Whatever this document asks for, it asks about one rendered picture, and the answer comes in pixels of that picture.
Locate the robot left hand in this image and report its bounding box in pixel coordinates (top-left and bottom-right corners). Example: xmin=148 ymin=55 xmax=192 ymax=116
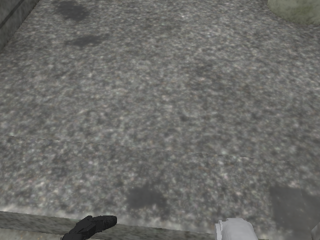
xmin=60 ymin=215 xmax=117 ymax=240

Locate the right robot thigh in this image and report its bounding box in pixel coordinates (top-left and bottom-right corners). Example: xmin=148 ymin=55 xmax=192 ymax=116
xmin=214 ymin=218 xmax=258 ymax=240

